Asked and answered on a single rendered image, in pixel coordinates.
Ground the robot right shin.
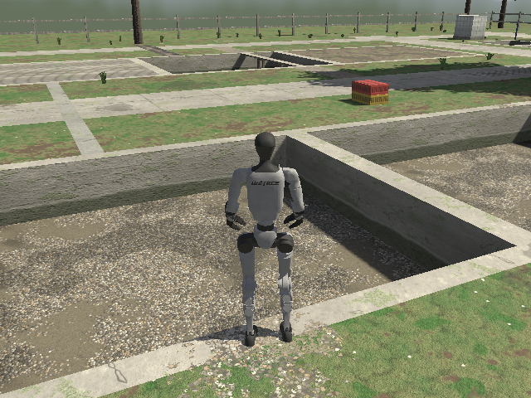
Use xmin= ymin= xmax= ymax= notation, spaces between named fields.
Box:
xmin=280 ymin=277 xmax=292 ymax=331

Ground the right robot foot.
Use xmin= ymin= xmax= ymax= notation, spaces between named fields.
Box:
xmin=280 ymin=321 xmax=292 ymax=342

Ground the robot right upper arm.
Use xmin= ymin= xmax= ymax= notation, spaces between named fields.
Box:
xmin=283 ymin=167 xmax=304 ymax=212

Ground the robot left upper arm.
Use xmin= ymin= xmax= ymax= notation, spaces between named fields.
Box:
xmin=226 ymin=168 xmax=248 ymax=213

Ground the left robot hand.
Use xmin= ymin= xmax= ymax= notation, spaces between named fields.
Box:
xmin=227 ymin=215 xmax=246 ymax=231

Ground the left robot forearm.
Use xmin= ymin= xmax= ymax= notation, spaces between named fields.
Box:
xmin=225 ymin=202 xmax=236 ymax=221

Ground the right robot hand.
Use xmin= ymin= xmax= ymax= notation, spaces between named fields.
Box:
xmin=284 ymin=213 xmax=304 ymax=229

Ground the right robot forearm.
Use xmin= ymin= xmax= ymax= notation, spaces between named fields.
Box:
xmin=293 ymin=201 xmax=305 ymax=220

